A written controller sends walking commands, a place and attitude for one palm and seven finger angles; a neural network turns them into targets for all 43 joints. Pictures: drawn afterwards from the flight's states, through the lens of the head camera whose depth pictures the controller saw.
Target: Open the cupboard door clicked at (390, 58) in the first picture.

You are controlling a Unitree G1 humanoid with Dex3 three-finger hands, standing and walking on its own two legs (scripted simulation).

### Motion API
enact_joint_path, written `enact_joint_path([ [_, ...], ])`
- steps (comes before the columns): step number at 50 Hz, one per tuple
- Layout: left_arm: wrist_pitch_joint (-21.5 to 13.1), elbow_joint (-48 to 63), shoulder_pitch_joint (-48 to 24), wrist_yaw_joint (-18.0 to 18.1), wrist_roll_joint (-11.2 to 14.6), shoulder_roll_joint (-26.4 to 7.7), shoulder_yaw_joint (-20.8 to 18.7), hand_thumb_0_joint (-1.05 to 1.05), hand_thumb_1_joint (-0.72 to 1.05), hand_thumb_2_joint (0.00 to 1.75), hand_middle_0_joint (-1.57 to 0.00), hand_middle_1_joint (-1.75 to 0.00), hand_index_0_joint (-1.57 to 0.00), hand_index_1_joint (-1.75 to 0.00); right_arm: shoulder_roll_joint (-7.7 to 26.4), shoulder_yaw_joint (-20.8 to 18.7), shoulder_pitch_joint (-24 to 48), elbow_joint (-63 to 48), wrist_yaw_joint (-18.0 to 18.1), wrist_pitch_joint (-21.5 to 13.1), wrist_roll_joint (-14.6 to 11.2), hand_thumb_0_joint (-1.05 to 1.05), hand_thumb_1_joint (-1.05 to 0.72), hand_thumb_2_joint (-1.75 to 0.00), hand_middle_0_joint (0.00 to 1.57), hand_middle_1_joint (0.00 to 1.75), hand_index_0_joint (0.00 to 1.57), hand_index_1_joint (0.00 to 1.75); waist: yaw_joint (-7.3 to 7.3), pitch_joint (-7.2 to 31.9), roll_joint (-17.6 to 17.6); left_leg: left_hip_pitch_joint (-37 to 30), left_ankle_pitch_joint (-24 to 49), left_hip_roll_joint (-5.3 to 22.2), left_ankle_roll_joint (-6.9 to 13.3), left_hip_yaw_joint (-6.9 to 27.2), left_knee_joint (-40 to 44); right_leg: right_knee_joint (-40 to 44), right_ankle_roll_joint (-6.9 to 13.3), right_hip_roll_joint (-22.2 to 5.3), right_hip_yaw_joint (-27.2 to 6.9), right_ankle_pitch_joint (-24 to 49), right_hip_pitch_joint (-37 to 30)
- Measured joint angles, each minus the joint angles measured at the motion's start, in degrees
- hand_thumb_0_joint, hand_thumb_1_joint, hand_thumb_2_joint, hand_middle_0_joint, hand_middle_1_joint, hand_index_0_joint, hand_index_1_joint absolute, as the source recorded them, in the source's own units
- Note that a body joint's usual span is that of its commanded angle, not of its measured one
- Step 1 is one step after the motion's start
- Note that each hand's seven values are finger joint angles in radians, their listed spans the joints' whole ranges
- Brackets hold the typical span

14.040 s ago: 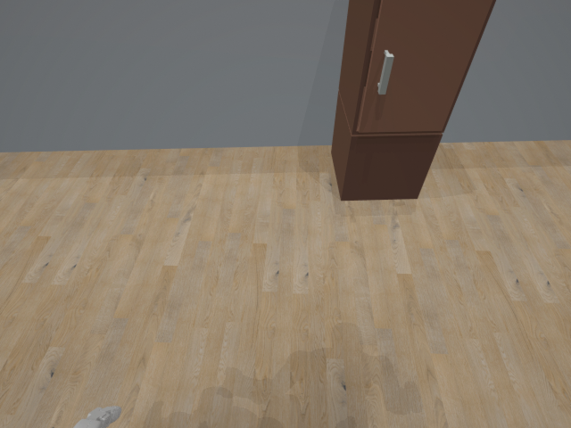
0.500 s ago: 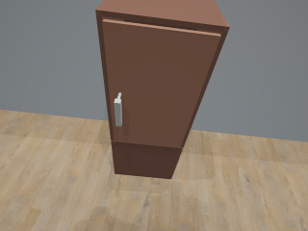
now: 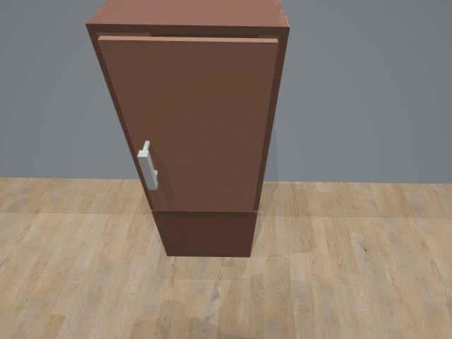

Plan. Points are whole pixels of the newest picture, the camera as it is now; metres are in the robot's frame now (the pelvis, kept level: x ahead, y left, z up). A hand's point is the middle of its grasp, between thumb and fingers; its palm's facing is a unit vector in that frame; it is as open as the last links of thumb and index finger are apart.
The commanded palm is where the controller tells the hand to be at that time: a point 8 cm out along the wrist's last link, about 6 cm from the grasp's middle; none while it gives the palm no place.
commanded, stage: come to a stop and stand still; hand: left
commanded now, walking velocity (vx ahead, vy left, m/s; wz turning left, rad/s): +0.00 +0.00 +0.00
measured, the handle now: (149, 165) +0.56 +0.23 -0.08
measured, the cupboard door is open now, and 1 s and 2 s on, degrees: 0 0 0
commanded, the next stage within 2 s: look again from close up in 0.38 s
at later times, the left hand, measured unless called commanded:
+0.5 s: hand out of the picture -0.03 +0.15 -0.17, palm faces +0.03 -0.99 -0.14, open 7.4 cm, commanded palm none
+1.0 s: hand out of the picture +0.04 +0.18 -0.16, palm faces +0.00 -0.97 -0.22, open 7.3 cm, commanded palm none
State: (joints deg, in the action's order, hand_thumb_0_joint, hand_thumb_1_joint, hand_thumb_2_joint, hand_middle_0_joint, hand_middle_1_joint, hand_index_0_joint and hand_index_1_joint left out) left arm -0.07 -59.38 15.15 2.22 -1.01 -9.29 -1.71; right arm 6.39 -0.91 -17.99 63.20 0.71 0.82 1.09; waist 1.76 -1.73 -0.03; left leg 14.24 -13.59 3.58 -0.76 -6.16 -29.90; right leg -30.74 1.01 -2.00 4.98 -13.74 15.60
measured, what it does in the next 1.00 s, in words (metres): stands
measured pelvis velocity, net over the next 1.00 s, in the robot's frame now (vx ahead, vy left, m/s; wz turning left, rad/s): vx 0.03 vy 0.01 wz -0.01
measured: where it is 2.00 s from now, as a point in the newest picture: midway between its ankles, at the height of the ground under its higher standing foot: outside the picture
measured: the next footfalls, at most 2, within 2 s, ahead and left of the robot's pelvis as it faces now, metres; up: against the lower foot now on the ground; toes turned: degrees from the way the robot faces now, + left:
none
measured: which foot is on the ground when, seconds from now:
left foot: down 0.00-1.00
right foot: down 0.00-1.00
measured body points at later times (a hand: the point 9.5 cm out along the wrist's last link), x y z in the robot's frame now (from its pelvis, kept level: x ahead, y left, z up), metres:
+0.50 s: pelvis +0.00 +0.01 +0.00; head +0.00 +0.00 +0.45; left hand -0.03 +0.21 -0.16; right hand -0.01 -0.20 -0.16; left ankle +0.02 +0.13 -0.73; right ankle +0.03 -0.11 -0.73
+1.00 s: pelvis +0.03 +0.01 +0.01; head +0.05 -0.01 +0.45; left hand +0.04 +0.23 -0.14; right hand +0.02 -0.20 -0.16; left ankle +0.02 +0.13 -0.73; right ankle +0.03 -0.11 -0.73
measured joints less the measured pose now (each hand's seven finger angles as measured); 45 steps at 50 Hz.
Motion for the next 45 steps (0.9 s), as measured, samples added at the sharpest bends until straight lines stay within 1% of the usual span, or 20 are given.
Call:
enact_joint_path([
  [4,0.1,-0.6,0.4,-0.2,0.2,-0.4,0.0,0.01,0.95,0.9,-0.2,-0.3,-0.2,-0.3,-0.3,0.4,-0.6,0.8,0.0,-0.2,0.1,0.01,-0.91,-0.9,0.2,0.3,0.2,0.3,-0.72,0.8,1.1,-1.1,0.4,0.4,-0.6,0.3,1.6,1.6,0.4,0.5,0.4,0.6,-1.1],
  [9,-0.2,-1.3,1.7,-0.5,0.2,0.0,0.3,0.01,0.94,0.9,-0.2,-0.3,-0.2,-0.3,-0.5,0.7,-0.6,1.1,0.1,-0.2,0.1,0.01,-0.91,-0.9,0.2,0.3,0.2,0.3,-1.37,0.8,1.4,-1.6,1.4,0.8,-0.9,0.7,3.0,3.7,0.7,1.1,0.9,1.8,-2.1],
  [19,-0.3,-3.4,4.9,-0.9,0.3,2.7,1.1,0.01,0.91,0.9,-0.2,-0.3,-0.2,-0.3,-1.0,1.0,-0.9,1.1,0.3,-0.5,0.0,0.01,-0.91,-0.9,0.2,0.3,0.2,0.3,-1.95,0.4,1.6,-1.9,2.2,0.7,-0.8,0.8,4.5,5.9,0.6,1.2,1.0,3.0,-2.8],
  [21,-0.8,-3.7,5.2,-0.3,0.0,3.4,1.9,0.01,0.91,0.9,-0.2,-0.3,-0.2,-0.3,-0.4,0.9,-0.6,0.2,0.0,-0.1,0.0,0.01,-0.91,-0.9,0.2,0.3,0.2,0.3,-2.21,0.0,0.4,0.0,0.0,1.2,-0.9,1.3,1.3,5.5,0.4,1.7,1.1,3.0,-2.2],
  [24,-0.7,-3.9,5.8,-0.6,-0.2,4.1,2.4,0.01,0.9,0.9,-0.2,-0.3,-0.2,-0.3,0.8,0.3,-0.3,-1.8,-0.2,-0.1,0.2,0.01,-0.91,-0.9,0.2,0.3,0.2,0.3,-1.35,0.2,-1.3,1.8,-0.5,0.7,0.0,1.9,-1.9,2.4,0.1,1.4,0.7,1.6,-0.3],
  [26,-0.4,-4.2,5.9,-0.6,-0.2,3.8,2.3,0.01,0.9,0.9,-0.2,-0.3,-0.2,-0.3,1.2,0.3,-0.9,-2.7,-0.2,-0.6,0.3,0.01,-0.91,-0.9,0.2,0.3,0.2,0.3,-0.79,0.9,-1.7,1.8,-1.5,-0.2,0.6,1.5,-2.5,0.6,-0.3,0.5,0.3,0.4,0.3],
  [28,-0.2,-4.1,5.8,-0.6,-0.2,3.2,2.0,0.01,0.9,0.9,-0.2,-0.3,-0.2,-0.3,1.3,0.4,-1.6,-3.1,-0.2,-0.8,0.4,0.01,-0.91,-0.9,0.2,0.3,0.2,0.3,-0.6,1.9,-2.0,1.3,-2.0,-0.9,1.0,1.1,-2.1,-0.2,-0.6,-0.3,-0.2,-0.3,0.5],
  [32,-0.6,-3.4,4.8,-0.5,-0.2,1.8,1.6,0.01,0.9,0.9,-0.2,-0.3,-0.2,-0.3,1.4,0.9,-2.3,-2.8,-0.1,-0.9,0.4,0.02,-0.92,-0.9,0.2,0.3,0.2,0.3,-0.93,2.9,-2.5,-0.2,-1.6,-2.1,1.5,0.4,-0.1,-0.1,-1.3,-1.3,-0.8,-0.7,-0.1],
  [36,-1.1,-2.7,3.5,-0.5,0.0,0.9,1.6,0.01,0.9,0.9,-0.2,-0.3,-0.2,-0.3,1.6,1.4,-2.1,-2.1,-0.1,-1.2,0.3,0.02,-0.92,-0.9,0.2,0.3,0.2,0.3,-1.24,2.7,-2.9,-1.7,-0.9,-2.7,1.6,0.0,2.3,0.8,-1.7,-1.8,-1.3,-0.6,-0.8],
  [45,-1.4,-3.0,1.2,-0.4,0.2,1.1,1.9,0.01,0.91,0.9,-0.2,-0.3,-0.2,-0.3,2.0,2.0,-0.4,-0.6,-0.1,-2.0,0.1,0.01,-0.91,-0.9,0.2,0.3,0.2,0.3,-1.11,0.8,-2.2,-3.8,-0.5,-2.5,1.0,-0.3,4.8,2.0,-1.4,-1.4,-1.5,-0.9,-2.1],
])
